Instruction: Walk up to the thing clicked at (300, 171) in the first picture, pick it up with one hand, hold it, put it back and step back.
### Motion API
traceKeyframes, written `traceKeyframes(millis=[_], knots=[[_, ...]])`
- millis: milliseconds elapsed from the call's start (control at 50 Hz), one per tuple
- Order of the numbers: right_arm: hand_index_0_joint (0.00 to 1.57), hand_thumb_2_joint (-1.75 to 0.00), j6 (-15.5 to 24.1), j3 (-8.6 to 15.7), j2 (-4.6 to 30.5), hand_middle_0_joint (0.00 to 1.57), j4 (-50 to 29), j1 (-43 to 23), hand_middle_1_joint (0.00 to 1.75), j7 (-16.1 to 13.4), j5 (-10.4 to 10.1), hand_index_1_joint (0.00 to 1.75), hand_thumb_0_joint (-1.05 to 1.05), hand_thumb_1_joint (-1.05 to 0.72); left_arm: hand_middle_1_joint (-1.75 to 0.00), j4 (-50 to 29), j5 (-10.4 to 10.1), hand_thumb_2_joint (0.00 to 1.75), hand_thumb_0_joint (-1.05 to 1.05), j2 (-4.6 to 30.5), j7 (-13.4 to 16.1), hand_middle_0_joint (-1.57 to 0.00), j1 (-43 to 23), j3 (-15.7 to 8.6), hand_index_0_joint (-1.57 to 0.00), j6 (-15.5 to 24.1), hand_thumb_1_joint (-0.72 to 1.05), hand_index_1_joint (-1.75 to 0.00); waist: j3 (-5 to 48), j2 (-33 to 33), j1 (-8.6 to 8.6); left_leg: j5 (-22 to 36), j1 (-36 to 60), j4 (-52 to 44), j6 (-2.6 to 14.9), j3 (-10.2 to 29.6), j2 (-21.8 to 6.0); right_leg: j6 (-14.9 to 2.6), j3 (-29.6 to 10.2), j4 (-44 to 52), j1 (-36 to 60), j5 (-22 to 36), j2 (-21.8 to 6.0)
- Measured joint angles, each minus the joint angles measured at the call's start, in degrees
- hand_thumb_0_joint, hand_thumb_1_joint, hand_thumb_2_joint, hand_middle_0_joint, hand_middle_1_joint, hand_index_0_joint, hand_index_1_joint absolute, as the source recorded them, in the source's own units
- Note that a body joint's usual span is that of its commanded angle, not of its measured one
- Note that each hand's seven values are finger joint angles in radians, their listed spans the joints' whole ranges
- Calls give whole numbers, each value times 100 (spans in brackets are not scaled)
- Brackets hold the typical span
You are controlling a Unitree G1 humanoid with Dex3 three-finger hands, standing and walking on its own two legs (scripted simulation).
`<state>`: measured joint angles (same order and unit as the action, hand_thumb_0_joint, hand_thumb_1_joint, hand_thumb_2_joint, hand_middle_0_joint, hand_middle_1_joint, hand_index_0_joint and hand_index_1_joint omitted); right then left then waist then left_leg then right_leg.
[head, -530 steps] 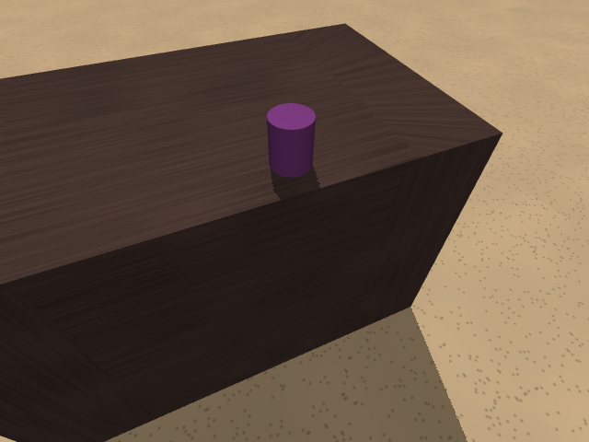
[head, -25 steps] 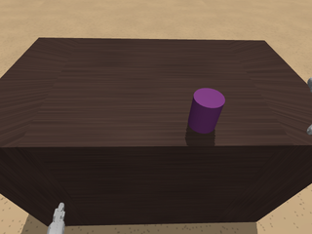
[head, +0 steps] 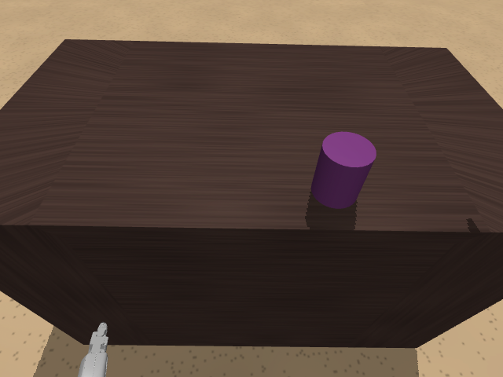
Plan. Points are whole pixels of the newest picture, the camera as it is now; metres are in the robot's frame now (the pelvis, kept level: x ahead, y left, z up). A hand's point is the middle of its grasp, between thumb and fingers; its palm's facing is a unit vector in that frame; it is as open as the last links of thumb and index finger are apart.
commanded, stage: go down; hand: right
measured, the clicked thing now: (340, 171) +0.45 -0.14 +0.09
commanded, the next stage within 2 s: approach in 0.80 s
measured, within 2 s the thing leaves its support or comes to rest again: neither
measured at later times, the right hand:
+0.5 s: hand out of the picture +0.37 -0.34 +0.21, palm faces +0.09 +1.00 +0.00, open 17.5 cm
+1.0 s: hand out of the picture +0.38 -0.34 +0.22, palm faces +0.10 +0.99 -0.02, open 17.5 cm
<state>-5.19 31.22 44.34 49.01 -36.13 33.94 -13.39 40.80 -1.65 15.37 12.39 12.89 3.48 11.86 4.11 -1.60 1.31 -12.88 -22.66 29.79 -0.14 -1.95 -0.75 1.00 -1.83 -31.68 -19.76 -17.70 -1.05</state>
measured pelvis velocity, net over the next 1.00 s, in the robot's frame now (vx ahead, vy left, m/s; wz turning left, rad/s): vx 0.00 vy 0.00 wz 0.01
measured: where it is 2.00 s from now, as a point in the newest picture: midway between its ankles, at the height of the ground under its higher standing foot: outside the picture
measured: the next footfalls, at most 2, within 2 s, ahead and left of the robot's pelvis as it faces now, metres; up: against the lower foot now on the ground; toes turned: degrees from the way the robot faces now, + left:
none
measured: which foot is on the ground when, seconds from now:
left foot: down 0.00-1.00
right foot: down 0.00-1.00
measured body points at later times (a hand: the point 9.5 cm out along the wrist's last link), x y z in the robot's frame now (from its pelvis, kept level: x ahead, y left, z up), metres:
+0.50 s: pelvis +0.00 +0.00 +0.00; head +0.02 +0.00 +0.45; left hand +0.15 +0.26 -0.08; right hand +0.36 -0.39 +0.22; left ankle +0.02 +0.12 -0.73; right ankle -0.02 -0.13 -0.73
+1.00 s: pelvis +0.00 +0.00 +0.00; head +0.02 +0.00 +0.45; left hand +0.13 +0.26 -0.08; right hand +0.37 -0.39 +0.22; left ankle +0.02 +0.12 -0.73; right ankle -0.02 -0.13 -0.73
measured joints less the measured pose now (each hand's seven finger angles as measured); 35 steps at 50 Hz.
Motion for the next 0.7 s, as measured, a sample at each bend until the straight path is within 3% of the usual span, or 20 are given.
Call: traceKeyframes(millis=[160, 300, 540, 600, 700], knots=[[7, -3, -31, 8, 41, 7, 122, -125, 4, -52, 35, 4, -1, 54, -5, -305, 23, 7, -1, -20, 34, -5, 26, -39, -5, -4, -55, -5, 197, -24, 78, -64, 50, 17, -3, -9, 4, 0, -8, -15, 48, -59, -5], [7, -3, -135, -65, 179, 7, 104, -86, 4, 52, 9, 4, -1, 52, -5, -277, -16, 7, -1, -26, -52, -5, 164, -14, -4, -79, -55, -5, 135, -61, 36, -59, 39, 23, -6, 6, 7, -9, 7, -17, 46, -59, -7], [7, -3, -41, 68, 0, 7, 28, -64, 4, 3, 28, 4, -1, 54, -5, -507, -2, 7, -1, -11, 12, -5, 211, 0, -5, -51, -54, -5, 169, 49, 54, -72, -57, 100, -4, 2, -3, -4, 0, -85, -49, -65, 3], [7, -2, -84, 0, 49, 7, -33, -84, 4, -74, 98, 4, -1, 53, -5, -454, 4, 7, -1, -11, 12, -5, 239, -48, -5, -36, -54, -5, 187, 38, 41, -80, -24, 101, -4, 3, 7, -3, 0, -116, -28, -91, -6], [7, -2, -101, -151, 107, 7, 26, -249, 4, -38, 42, 4, -1, 53, -5, -330, -19, 7, -1, -12, 7, -5, 126, -43, -5, -31, -54, -5, 140, -14, 34, -66, -47, 113, -18, 5, -5, -21, 1, -154, -64, -92, 6]])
